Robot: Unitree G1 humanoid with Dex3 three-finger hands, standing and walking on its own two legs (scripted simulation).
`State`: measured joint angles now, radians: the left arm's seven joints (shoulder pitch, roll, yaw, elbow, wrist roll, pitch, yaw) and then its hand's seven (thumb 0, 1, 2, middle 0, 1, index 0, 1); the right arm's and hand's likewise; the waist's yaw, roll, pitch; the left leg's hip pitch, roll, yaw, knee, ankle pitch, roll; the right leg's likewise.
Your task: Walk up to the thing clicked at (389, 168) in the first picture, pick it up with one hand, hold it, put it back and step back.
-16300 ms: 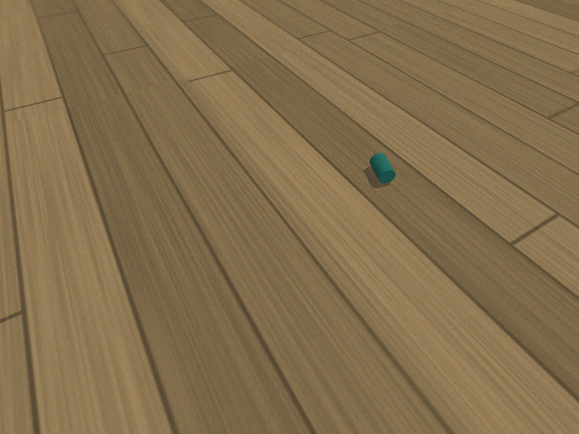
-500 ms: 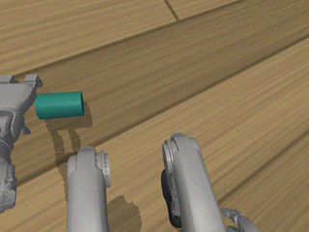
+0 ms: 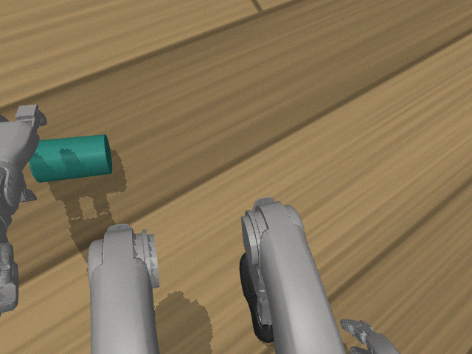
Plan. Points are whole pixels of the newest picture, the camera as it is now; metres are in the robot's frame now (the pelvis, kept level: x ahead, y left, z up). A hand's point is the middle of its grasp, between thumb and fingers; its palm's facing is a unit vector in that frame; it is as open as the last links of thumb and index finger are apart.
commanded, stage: approach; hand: left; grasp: from above
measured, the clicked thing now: (73, 157) +0.49 +0.24 -0.31
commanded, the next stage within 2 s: close in in 0.76 s
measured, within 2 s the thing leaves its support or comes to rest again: neither
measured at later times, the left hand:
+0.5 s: hand (67, 130) +0.51 +0.22 -0.20, palm faces -0.37 -0.03 -0.93, open 14.0 cm
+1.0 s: hand (41, 155) +0.46 +0.26 -0.18, palm faces -0.39 -0.05 -0.92, open 13.7 cm
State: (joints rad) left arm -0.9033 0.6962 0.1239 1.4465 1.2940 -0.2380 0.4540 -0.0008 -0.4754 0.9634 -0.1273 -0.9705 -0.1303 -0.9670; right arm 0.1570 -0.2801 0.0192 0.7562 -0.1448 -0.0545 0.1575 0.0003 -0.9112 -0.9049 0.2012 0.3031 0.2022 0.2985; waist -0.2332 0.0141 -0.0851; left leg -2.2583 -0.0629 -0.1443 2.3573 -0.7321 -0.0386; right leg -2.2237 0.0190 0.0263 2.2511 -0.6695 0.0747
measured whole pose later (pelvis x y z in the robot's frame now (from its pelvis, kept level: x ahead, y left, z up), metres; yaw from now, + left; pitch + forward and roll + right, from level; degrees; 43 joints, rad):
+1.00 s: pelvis +0.00 +0.01 -0.01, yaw -1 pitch +35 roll -9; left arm -0.91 0.66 0.02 1.35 1.28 -0.23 0.45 0.00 -0.47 1.00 -0.12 -1.01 -0.12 -1.00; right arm 0.15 -0.29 0.03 0.72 -0.13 -0.03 0.16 0.00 -0.91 -0.90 0.20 0.30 0.20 0.30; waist -0.24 0.00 -0.08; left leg -2.29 -0.06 -0.14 2.40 -0.72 -0.02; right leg -2.23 0.01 0.02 2.27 -0.66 0.05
